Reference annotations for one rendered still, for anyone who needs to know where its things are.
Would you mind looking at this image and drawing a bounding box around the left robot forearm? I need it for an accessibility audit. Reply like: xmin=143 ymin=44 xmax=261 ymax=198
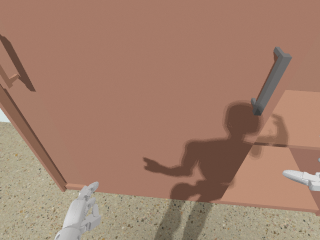
xmin=54 ymin=227 xmax=81 ymax=240

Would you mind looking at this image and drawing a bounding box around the left robot hand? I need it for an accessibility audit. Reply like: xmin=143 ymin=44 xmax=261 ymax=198
xmin=62 ymin=181 xmax=102 ymax=235

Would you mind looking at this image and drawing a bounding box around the right robot hand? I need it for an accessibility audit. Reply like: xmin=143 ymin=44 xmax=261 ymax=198
xmin=282 ymin=135 xmax=320 ymax=191

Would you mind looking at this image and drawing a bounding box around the wardrobe door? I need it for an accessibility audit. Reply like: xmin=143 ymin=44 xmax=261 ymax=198
xmin=0 ymin=0 xmax=320 ymax=204
xmin=0 ymin=19 xmax=86 ymax=185

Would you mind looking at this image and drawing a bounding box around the handle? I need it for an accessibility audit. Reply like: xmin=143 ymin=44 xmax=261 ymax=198
xmin=251 ymin=46 xmax=292 ymax=116
xmin=0 ymin=65 xmax=13 ymax=89

